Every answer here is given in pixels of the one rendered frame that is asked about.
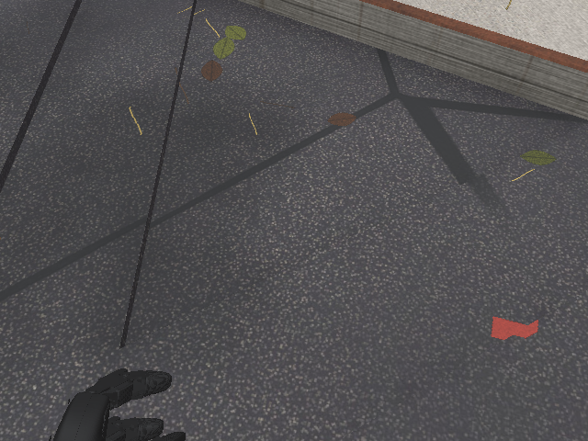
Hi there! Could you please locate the robot left hand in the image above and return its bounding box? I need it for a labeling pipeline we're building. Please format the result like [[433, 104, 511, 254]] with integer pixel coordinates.
[[49, 368, 186, 441]]

